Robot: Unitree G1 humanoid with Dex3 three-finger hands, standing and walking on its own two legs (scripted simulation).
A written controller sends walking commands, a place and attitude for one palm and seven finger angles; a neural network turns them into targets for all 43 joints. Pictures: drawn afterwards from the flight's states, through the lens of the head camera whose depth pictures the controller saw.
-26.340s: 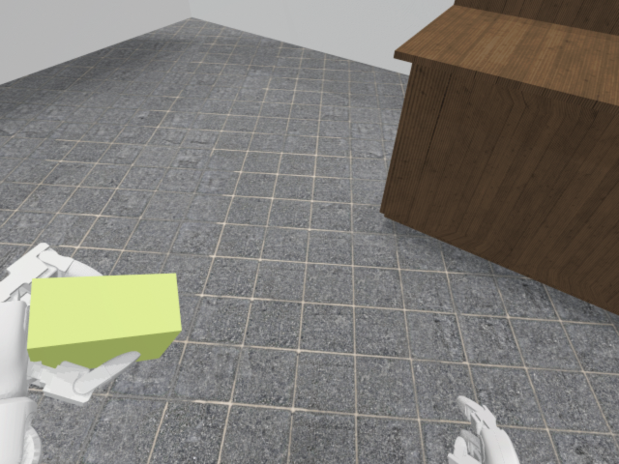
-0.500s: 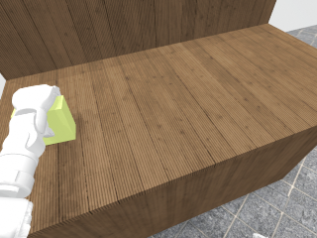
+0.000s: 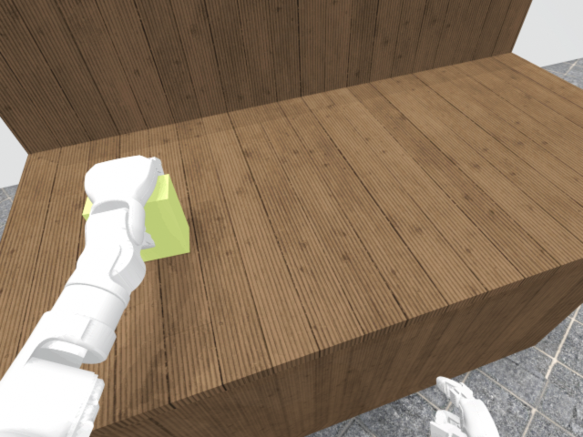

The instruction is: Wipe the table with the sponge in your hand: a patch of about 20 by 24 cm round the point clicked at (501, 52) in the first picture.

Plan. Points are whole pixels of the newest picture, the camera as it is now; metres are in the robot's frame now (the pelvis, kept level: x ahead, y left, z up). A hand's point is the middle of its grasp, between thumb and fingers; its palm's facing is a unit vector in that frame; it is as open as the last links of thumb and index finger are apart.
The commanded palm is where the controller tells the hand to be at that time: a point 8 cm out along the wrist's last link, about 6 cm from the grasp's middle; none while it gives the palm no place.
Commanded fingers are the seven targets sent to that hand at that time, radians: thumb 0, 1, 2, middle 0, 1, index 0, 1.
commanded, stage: wipe back along the middle lane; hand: left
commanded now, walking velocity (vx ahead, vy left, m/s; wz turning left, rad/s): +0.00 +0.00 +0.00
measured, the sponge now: (146, 230) +0.38 +0.27 +0.08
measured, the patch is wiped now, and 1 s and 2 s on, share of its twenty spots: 0.30 0.45 0.50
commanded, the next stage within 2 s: slide across to the third lane in 1.68 s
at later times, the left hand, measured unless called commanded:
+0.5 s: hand (144, 230) +0.35 +0.25 +0.12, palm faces +0.02 -0.03 -1.00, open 10.1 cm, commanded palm +0.31 +0.23 +0.16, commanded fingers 0.00 0.10 1.30 -1.20 -1.60 -1.20 -1.60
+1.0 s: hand (150, 255) +0.30 +0.22 +0.12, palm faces +0.08 -0.04 -1.00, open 10.1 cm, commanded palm +0.26 +0.21 +0.15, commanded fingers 0.00 0.10 1.30 -1.20 -1.60 -1.20 -1.60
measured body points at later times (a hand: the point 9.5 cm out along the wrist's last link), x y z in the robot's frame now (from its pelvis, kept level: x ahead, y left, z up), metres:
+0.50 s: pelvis +0.00 -0.02 +0.00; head -0.01 -0.06 +0.45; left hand +0.34 +0.24 +0.17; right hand +0.19 -0.26 -0.11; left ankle +0.03 +0.08 -0.74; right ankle -0.05 -0.11 -0.74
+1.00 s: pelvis -0.01 -0.02 +0.00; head -0.05 -0.07 +0.45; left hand +0.30 +0.22 +0.17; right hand +0.20 -0.24 -0.10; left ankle +0.03 +0.08 -0.74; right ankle -0.05 -0.11 -0.74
